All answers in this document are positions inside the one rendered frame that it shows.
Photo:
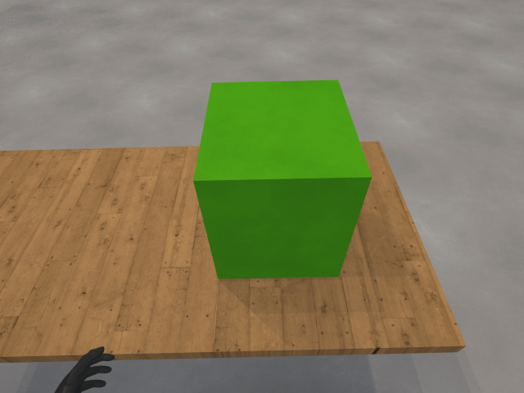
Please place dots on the carton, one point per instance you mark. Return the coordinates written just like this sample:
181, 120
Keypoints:
280, 178

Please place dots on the robot left hand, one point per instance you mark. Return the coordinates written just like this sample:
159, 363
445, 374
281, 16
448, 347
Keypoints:
74, 381

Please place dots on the table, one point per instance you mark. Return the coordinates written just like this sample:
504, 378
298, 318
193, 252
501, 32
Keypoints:
108, 247

